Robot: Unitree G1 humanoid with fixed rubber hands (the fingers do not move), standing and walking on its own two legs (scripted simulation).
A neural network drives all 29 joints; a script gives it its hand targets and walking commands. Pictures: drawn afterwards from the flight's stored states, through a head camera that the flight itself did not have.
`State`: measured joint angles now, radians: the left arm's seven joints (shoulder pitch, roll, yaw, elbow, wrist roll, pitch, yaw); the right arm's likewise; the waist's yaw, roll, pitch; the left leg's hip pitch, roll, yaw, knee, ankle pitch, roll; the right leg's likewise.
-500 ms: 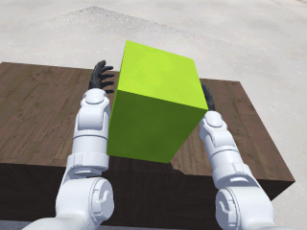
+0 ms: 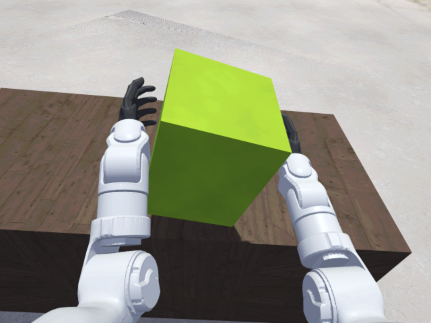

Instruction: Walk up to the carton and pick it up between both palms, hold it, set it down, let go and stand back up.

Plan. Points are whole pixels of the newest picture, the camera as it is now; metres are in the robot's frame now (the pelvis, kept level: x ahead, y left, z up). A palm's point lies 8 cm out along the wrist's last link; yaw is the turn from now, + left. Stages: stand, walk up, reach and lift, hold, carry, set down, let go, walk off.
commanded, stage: hold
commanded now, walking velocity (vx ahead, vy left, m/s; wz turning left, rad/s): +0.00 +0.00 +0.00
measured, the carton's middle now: (206, 144) +0.42 +0.03 +0.14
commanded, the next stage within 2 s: none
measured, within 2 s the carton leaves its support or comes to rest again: neither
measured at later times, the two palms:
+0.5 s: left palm (127, 119) +0.36 +0.16 +0.23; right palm (292, 151) +0.37 -0.12 +0.18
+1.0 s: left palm (129, 118) +0.36 +0.16 +0.23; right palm (293, 152) +0.36 -0.12 +0.18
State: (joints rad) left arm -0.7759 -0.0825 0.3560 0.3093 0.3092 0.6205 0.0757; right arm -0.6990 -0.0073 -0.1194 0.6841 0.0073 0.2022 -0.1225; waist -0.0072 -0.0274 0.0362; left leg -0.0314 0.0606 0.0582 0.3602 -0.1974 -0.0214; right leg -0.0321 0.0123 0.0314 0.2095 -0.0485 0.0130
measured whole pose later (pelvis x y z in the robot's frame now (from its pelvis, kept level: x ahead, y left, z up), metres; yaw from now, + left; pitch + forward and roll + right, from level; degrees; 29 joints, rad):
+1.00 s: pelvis +0.00 +0.00 +0.00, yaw +0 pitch -9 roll -1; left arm -0.77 -0.08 0.34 0.16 0.36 0.73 0.01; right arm -0.65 0.02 -0.10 0.52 0.03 0.29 -0.16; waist -0.03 -0.04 0.06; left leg 0.00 0.06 0.06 0.36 -0.20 -0.02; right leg -0.01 0.01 0.03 0.22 -0.05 0.01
